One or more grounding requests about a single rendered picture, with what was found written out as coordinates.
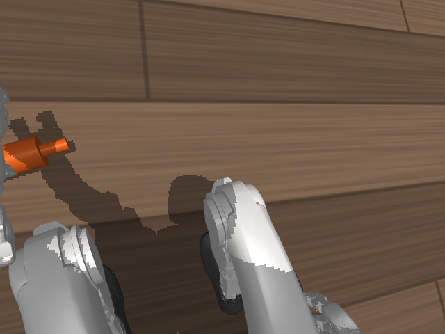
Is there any right robot foot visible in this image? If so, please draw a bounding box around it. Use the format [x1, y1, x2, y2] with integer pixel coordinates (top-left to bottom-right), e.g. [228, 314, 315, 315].
[200, 231, 243, 315]

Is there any right robot hand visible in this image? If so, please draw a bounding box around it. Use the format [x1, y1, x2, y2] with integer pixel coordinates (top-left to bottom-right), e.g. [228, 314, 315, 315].
[303, 292, 361, 334]

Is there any left robot arm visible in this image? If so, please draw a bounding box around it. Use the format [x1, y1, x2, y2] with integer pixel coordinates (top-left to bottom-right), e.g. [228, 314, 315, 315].
[0, 144, 16, 270]

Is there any left robot foot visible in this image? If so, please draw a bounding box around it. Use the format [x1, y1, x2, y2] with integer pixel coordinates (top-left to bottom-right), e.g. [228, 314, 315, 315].
[103, 265, 132, 334]

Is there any left robot hand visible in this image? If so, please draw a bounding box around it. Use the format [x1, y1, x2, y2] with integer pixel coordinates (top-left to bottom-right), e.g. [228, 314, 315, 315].
[0, 86, 17, 178]

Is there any bottle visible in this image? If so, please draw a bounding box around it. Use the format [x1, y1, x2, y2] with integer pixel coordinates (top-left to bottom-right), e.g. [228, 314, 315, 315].
[1, 136, 70, 175]

